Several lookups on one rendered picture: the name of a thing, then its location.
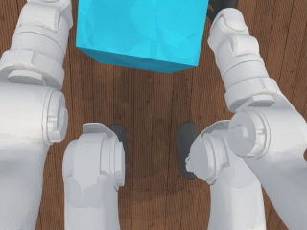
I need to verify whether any left robot thigh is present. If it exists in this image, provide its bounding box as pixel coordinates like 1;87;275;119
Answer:
64;132;125;230

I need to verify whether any robot left upper arm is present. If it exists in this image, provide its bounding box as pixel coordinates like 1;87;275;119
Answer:
0;81;69;230

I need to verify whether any robot right upper arm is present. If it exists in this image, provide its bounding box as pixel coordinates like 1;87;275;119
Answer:
226;106;307;230

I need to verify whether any right robot forearm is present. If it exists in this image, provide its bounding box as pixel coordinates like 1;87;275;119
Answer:
207;8;296;113

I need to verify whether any left robot forearm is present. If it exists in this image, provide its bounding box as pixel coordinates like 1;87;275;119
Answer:
0;0;73;91

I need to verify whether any right robot foot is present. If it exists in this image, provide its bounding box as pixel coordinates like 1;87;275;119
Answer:
177;121;199;180

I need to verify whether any right robot hand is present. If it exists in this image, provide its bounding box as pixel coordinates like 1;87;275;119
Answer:
206;0;239;25

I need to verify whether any carton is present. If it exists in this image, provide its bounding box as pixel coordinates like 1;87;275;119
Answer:
76;0;209;74

